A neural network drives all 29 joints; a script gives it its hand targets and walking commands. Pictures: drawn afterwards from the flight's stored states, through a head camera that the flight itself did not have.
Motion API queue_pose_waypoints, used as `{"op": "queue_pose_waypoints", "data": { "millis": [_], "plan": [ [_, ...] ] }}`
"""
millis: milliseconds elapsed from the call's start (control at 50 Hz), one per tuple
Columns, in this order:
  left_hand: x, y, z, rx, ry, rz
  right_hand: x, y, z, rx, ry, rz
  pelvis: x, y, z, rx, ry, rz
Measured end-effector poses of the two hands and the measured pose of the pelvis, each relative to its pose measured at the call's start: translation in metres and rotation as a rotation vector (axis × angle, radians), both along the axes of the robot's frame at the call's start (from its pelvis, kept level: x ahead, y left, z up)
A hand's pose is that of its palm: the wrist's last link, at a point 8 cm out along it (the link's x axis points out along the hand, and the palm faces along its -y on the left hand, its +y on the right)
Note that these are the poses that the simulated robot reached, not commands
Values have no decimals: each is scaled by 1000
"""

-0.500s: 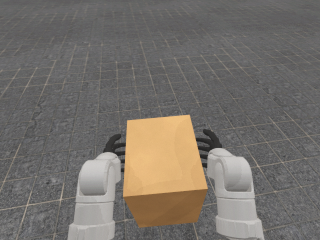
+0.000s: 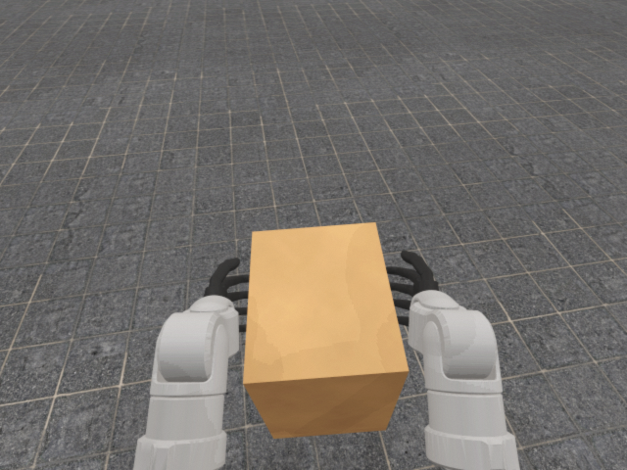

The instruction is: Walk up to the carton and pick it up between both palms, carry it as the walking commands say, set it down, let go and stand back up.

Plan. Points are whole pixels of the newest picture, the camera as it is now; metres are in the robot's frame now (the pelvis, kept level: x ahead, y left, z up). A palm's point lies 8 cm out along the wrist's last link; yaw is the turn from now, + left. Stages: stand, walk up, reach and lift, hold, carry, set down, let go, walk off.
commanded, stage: carry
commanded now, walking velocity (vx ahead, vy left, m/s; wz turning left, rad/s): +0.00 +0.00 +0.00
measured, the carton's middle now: (322, 335) +0.30 -0.01 +0.01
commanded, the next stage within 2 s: none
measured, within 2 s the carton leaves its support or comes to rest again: neither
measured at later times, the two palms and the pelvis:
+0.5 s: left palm (224, 312) +0.29 +0.11 +0.08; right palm (428, 306) +0.29 -0.13 +0.09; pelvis +0.00 -0.01 +0.00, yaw +0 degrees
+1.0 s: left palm (224, 314) +0.29 +0.11 +0.08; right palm (429, 307) +0.29 -0.14 +0.09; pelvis +0.00 -0.01 +0.00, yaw +0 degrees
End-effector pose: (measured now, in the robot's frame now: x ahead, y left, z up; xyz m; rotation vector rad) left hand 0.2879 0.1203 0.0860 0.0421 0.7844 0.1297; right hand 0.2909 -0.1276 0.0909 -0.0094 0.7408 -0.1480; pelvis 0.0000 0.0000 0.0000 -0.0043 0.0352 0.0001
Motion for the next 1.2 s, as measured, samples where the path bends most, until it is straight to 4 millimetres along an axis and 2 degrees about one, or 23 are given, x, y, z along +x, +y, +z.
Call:
{"op": "queue_pose_waypoints", "data": {
  "millis": [1200],
  "plan": [
    [1,-8,-4,13,-11,-4,2,-7,-4,-9,-16,7,2,-7,0,3,-7,-5]
  ]
}}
